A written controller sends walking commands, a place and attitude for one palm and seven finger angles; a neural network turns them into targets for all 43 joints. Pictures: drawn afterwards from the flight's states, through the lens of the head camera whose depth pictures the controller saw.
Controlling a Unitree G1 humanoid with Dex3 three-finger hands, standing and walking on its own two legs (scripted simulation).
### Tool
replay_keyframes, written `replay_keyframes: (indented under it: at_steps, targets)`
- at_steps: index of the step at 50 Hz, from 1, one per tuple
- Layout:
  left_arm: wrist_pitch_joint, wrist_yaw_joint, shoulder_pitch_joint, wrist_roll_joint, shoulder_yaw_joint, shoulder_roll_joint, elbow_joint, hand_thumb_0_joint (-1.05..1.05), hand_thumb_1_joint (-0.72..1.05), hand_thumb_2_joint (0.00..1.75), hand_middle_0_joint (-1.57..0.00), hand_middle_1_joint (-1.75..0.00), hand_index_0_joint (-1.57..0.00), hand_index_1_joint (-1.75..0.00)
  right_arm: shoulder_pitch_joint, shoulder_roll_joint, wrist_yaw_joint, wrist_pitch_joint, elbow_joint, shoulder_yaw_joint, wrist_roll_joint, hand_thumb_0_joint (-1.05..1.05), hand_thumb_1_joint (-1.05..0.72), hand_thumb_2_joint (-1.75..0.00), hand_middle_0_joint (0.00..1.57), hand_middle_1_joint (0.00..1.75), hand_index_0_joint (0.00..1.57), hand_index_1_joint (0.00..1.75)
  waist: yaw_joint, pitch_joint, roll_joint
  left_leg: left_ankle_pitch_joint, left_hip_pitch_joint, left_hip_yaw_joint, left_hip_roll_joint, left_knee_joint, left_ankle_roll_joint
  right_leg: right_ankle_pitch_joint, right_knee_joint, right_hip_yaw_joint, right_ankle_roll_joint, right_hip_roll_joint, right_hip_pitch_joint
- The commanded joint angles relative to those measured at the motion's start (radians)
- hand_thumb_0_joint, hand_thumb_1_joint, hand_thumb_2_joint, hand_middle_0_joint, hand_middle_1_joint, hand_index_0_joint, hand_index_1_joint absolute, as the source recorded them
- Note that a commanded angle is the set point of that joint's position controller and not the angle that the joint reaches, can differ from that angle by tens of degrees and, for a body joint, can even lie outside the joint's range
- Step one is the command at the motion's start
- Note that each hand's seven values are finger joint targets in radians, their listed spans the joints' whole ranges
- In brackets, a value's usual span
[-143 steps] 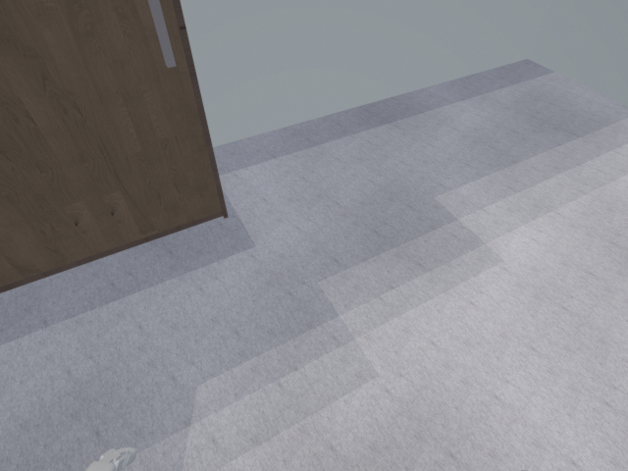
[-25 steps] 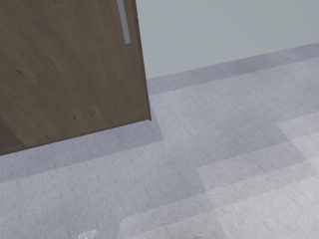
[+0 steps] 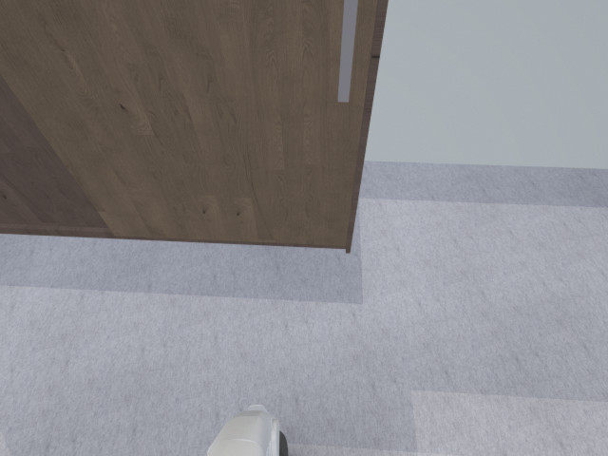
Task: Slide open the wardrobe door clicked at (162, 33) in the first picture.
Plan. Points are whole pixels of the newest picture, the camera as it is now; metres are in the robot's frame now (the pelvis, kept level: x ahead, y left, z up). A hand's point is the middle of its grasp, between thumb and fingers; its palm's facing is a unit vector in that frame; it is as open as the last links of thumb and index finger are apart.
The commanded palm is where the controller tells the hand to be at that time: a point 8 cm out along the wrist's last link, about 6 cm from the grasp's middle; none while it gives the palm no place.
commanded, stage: walk to a spot facing it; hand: right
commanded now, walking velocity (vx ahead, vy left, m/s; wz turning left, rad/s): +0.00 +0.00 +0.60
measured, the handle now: (347, 39) +0.89 +0.00 +0.10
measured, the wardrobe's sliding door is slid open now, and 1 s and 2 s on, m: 0.00 0.00 0.00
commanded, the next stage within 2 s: take the last steps up to it in 0.02 s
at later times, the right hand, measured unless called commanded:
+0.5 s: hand (441, 441) +0.19 -0.18 -0.17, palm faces -0.02 +0.99 -0.17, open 7.3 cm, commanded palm none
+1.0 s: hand (404, 312) +0.40 -0.14 -0.18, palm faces -0.18 +0.97 -0.15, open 7.4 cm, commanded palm none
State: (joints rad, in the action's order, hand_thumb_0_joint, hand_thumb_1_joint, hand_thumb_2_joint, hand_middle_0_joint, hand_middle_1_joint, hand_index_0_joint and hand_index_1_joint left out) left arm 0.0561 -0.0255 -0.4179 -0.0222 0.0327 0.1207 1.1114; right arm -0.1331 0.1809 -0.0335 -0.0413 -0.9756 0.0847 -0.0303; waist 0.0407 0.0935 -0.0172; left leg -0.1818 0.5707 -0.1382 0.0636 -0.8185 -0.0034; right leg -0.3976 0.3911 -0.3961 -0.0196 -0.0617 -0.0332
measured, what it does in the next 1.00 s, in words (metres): walks ahead: left foot, then right foot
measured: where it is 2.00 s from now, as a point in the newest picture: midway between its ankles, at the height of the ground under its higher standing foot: (297, 407)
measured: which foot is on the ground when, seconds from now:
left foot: up 0.00-0.08, down 0.10-0.54, up 0.56-1.00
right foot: down 0.00-0.10, up 0.12-0.52, down 0.54-1.00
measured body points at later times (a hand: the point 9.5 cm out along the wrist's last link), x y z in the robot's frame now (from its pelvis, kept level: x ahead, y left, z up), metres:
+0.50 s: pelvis +0.13 +0.00 +0.00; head +0.13 -0.02 +0.45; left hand +0.19 +0.24 -0.14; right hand +0.19 -0.24 -0.16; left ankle +0.13 +0.09 -0.73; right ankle +0.16 -0.12 -0.72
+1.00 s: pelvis +0.30 +0.02 +0.00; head +0.34 +0.01 +0.44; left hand +0.13 +0.18 -0.14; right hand +0.41 -0.19 -0.17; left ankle +0.38 +0.15 -0.72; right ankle +0.16 -0.12 -0.73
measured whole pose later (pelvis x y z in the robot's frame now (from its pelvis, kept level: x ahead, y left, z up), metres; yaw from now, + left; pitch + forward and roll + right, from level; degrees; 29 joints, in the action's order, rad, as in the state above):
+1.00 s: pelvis +0.30 +0.02 +0.00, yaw +8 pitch +0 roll +1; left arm 0.05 -0.02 -0.50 -0.03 0.03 0.09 1.18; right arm -0.14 0.18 -0.02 0.01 -1.06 0.06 -0.02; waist 0.07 0.08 -0.01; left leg -0.21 0.46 -0.14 0.06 -0.62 0.01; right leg -0.43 0.36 -0.16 0.03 -0.08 -0.07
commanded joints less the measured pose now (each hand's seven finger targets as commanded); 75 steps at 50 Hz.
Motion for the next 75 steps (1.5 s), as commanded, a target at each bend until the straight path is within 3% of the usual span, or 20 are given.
replay_keyframes:
  at_steps: [1,3,5,7,12,21,25,26,28,32,35,45,49,50,52,56,60,66,70,75]
  targets:
    - [0.005,-0.012,0.003,0.003,0.05,0.212,-0.068,0.0,0.9,0.9,-0.2,-0.3,-0.2,-0.3,-0.05,0.05,0.003,0.034,0.07,0.002,0.0,0.0,-0.9,-0.9,0.2,0.3,0.2,0.3,-0.066,-0.052,0.168,-0.041,-0.09,-0.042,-0.062,0.114,0.046,1.082,0.133,0.063,-0.063,-0.296,-0.046]
    - [-0.002,-0.003,0.042,0.012,0.055,0.231,-0.101,0.0,0.9,0.9,-0.2,-0.3,-0.2,-0.3,-0.229,0.115,0.011,0.058,0.029,0.021,-0.005,0.0,-0.9,-0.9,0.2,0.3,0.2,0.3,-0.159,-0.169,0.121,0.07,-0.412,-0.03,-0.071,0.269,0.07,0.961,0.46,0.061,-0.011,-0.27,0.089]
    - [-0.008,0.001,0.013,0.028,0.039,0.133,-0.157,0.0,0.9,0.9,-0.2,-0.3,-0.2,-0.3,-0.346,0.295,0.035,0.075,0.004,0.051,0.02,0.0,-0.9,-0.9,0.2,0.3,0.2,0.3,-0.156,-0.384,-0.234,0.956,-0.831,0.637,0.374,0.326,0.303,-0.252,1.097,0.18,0.103,0.001,0.611]
    - [-0.031,-0.005,0.091,0.019,0.04,0.125,-0.171,0.0,0.9,0.9,-0.2,-0.3,-0.2,-0.3,-0.218,0.213,0.061,0.06,0.042,0.032,0.03,0.0,-0.9,-0.9,0.2,0.3,0.2,0.3,-0.116,-0.211,-0.018,0.734,-0.576,0.432,0.304,0.403,0.274,-0.101,1.039,0.36,0.071,-0.076,0.595]
    - [-0.066,0.008,0.029,-0.009,0.03,0.103,-0.114,0.0,0.9,0.9,-0.2,-0.3,-0.2,-0.3,-0.06,0.14,0.06,0.081,0.061,0.002,0.007,0.0,-0.9,-0.9,0.2,0.3,0.2,0.3,0.007,-0.13,-0.026,0.149,-0.233,0.286,0.169,0.548,0.183,0.061,0.855,0.365,0.077,-0.094,0.486]
    - [-0.038,0.032,0.213,-0.002,0.022,0.099,-0.164,0.0,0.9,0.9,-0.2,-0.3,-0.2,-0.3,-0.175,0.144,0.039,0.087,-0.011,-0.002,0.002,0.0,-0.9,-0.9,0.2,0.3,0.2,0.3,-0.073,-0.089,-0.113,-0.176,-0.341,0.33,0.164,0.609,0.196,0.012,0.359,0.311,0.065,-0.047,0.446]
    - [-0.018,0.027,0.113,0.0,0.02,0.101,-0.116,0.0,0.9,0.9,-0.2,-0.3,-0.2,-0.3,-0.157,0.139,0.037,0.08,-0.027,-0.002,0.014,0.0,-0.9,-0.9,0.2,0.3,0.2,0.3,-0.024,-0.074,-0.04,-0.271,-0.238,0.261,0.121,0.523,0.134,0.118,0.079,0.273,0.051,-0.012,0.184]
    - [-0.01,0.021,0.052,0.0,0.026,0.135,-0.089,0.0,0.9,0.9,-0.2,-0.3,-0.2,-0.3,-0.156,0.11,0.033,0.077,-0.023,-0.008,0.02,0.0,-0.9,-0.9,0.2,0.3,0.2,0.3,-0.002,-0.081,0.065,-0.293,-0.142,0.209,0.072,0.422,0.095,0.082,0.004,0.346,0.035,-0.064,0.06]
    - [-0.014,0.015,-0.072,-0.015,0.054,0.265,-0.077,0.0,0.9,0.9,-0.2,-0.3,-0.2,-0.3,-0.104,0.051,0.024,0.085,0.026,-0.023,0.015,0.0,-0.9,-0.9,0.2,0.3,0.2,0.3,0.053,-0.016,0.358,-0.362,0.119,0.035,-0.062,-0.033,0.019,-0.155,-0.245,0.816,-0.132,-0.409,0.013]
    - [0.007,0.0,0.033,-0.005,0.022,0.14,-0.081,0.0,0.9,0.9,-0.2,-0.3,-0.2,-0.3,-0.097,0.066,0.007,0.078,-0.016,-0.005,-0.005,0.0,-0.9,-0.9,0.2,0.3,0.2,0.3,-0.016,0.078,0.112,-0.129,0.113,0.125,0.034,-0.251,0.005,0.097,-0.257,0.589,-0.097,-0.291,0.148]
    - [0.023,-0.009,-0.004,0.0,0.019,0.145,-0.059,0.0,0.9,0.9,-0.2,-0.3,-0.2,-0.3,-0.147,0.039,0.009,0.068,-0.049,-0.012,0.0,0.0,-0.9,-0.9,0.2,0.3,0.2,0.3,-0.03,-0.018,0.128,-0.048,0.09,0.105,0.034,-0.273,-0.022,0.418,-0.204,0.433,-0.083,-0.23,0.05]
    - [0.012,-0.011,-0.129,-0.01,0.026,0.144,0.025,0.0,0.9,0.9,-0.2,-0.3,-0.2,-0.3,0.065,0.008,0.006,0.068,-0.005,-0.034,0.01,0.0,-0.9,-0.9,0.2,0.3,0.2,0.3,0.028,0.047,0.193,-0.038,0.026,0.004,0.022,0.116,-0.007,0.638,-0.141,0.346,-0.097,-0.229,0.005]
    - [0.006,-0.01,-0.088,-0.001,0.033,0.16,0.03,0.0,0.9,0.9,-0.2,-0.3,-0.2,-0.3,-0.126,0.047,0.015,0.088,-0.068,-0.02,0.008,0.0,-0.9,-0.9,0.2,0.3,0.2,0.3,-0.07,-0.07,0.16,0.021,-0.314,-0.038,-0.051,0.299,0.038,0.827,0.094,0.306,-0.061,-0.209,0.046]
    - [0.008,-0.005,-0.083,0.008,0.035,0.151,0.027,0.0,0.9,0.9,-0.2,-0.3,-0.2,-0.3,-0.25,0.089,0.02,0.1,-0.11,-0.006,0.003,0.0,-0.9,-0.9,0.2,0.3,0.2,0.3,-0.123,-0.145,0.105,0.096,-0.538,-0.007,-0.028,0.326,0.056,0.759,0.254,0.285,-0.033,-0.171,0.161]
    - [0.003,0.0,-0.135,0.026,0.017,0.058,-0.017,0.0,0.9,0.9,-0.2,-0.3,-0.2,-0.3,-0.426,0.249,0.043,0.112,-0.148,0.029,0.012,0.0,-0.9,-0.9,0.2,0.3,0.2,0.3,-0.144,-0.342,-0.24,0.348,-0.859,0.511,0.413,0.425,0.221,-0.196,0.824,0.285,0.027,0.023,0.536]
    - [-0.022,0.007,0.016,0.007,0.027,0.045,-0.03,0.0,0.9,0.9,-0.2,-0.3,-0.2,-0.3,-0.17,0.101,0.055,0.102,-0.093,-0.014,0.018,0.0,-0.9,-0.9,0.2,0.3,0.2,0.3,-0.064,-0.043,-0.052,0.112,-0.376,0.276,0.302,0.561,0.176,-0.008,0.894,0.39,0.009,-0.093,0.559]
    - [-0.054,0.01,-0.031,0.003,0.012,-0.008,-0.026,0.0,0.9,0.9,-0.2,-0.3,-0.2,-0.3,-0.093,0.033,0.065,0.107,-0.059,-0.039,0.005,0.0,-0.9,-0.9,0.2,0.3,0.2,0.3,0.011,-0.014,-0.071,0.259,-0.196,0.089,0.236,0.578,0.151,0.018,0.611,0.335,0.047,-0.087,0.417]
    - [-0.052,0.007,0.036,0.014,0.007,0.044,-0.039,0.0,0.9,0.9,-0.2,-0.3,-0.2,-0.3,-0.098,0.091,0.076,0.067,-0.052,-0.031,0.018,0.0,-0.9,-0.9,0.2,0.3,0.2,0.3,-0.01,-0.084,-0.096,0.392,-0.311,0.038,0.153,0.369,0.102,0.324,0.126,0.298,0.064,-0.025,0.237]
    - [-0.051,-0.01,0.1,0.003,0.035,0.209,-0.094,0.0,0.9,0.9,-0.2,-0.3,-0.2,-0.3,-0.17,0.051,0.084,0.027,-0.026,-0.033,0.025,0.0,-0.9,-0.9,0.2,0.3,0.2,0.3,-0.031,-0.098,0.281,-0.336,-0.272,0.023,-0.009,0.048,-0.026,1.026,-0.039,0.56,-0.138,-0.324,0.214]
    - [-0.066,-0.026,0.19,-0.003,0.05,0.227,-0.139,0.0,0.9,0.9,-0.2,-0.3,-0.2,-0.3,-0.16,0.069,0.078,0.012,-0.02,-0.015,0.016,0.0,-0.9,-0.9,0.2,0.3,0.2,0.3,-0.027,-0.17,0.162,-0.372,-0.111,0.144,-0.024,-0.244,-0.028,1.022,0.024,0.486,-0.187,-0.302,0.077]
